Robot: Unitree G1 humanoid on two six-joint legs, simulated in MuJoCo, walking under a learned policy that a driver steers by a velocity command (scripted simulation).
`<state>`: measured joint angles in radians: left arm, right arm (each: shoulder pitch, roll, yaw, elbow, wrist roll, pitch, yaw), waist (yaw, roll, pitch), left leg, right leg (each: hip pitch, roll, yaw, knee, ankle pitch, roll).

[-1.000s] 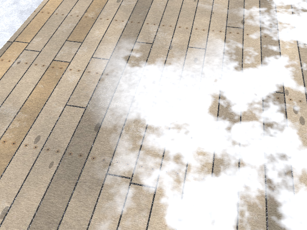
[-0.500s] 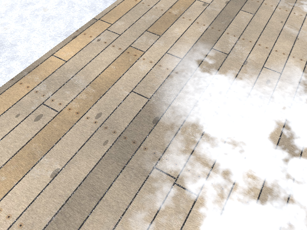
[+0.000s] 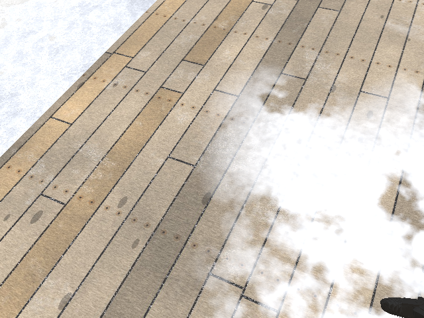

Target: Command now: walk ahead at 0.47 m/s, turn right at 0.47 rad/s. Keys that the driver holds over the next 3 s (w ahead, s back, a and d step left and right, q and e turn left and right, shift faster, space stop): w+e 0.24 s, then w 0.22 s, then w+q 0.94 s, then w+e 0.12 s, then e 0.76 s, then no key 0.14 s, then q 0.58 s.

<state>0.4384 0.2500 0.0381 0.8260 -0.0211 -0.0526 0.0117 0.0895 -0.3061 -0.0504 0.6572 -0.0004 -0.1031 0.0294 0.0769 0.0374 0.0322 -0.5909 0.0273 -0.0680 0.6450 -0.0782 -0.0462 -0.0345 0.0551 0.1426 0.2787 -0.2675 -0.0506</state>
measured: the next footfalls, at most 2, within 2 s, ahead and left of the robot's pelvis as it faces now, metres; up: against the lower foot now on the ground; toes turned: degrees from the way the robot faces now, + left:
left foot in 0.16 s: +0.27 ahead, +0.13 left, +0.00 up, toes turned -9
right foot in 0.62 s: +0.48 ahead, -0.19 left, +0.00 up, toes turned -12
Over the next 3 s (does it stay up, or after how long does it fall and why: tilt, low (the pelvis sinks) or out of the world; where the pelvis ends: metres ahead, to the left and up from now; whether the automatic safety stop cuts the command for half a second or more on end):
stays up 1.01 0.02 -0.02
